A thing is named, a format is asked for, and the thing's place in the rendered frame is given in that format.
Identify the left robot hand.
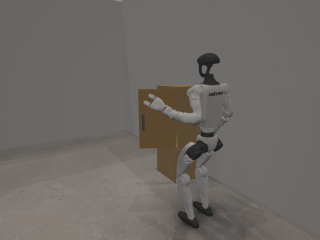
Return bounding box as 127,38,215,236
143,94,165,112

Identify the right robot thigh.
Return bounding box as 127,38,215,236
195,138,223,178

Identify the right robot upper arm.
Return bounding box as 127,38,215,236
220,83,234,118

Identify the left robot upper arm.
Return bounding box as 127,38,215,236
186,84,203,126

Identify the robot left forearm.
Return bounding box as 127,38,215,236
161,105,198,124

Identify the cupboard door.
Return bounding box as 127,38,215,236
138,89,177,149

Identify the robot right forearm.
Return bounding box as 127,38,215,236
212,116,232,131

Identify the robot left shin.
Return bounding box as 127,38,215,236
176,176,195,220

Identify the handle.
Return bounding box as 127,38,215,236
142,114,145,131

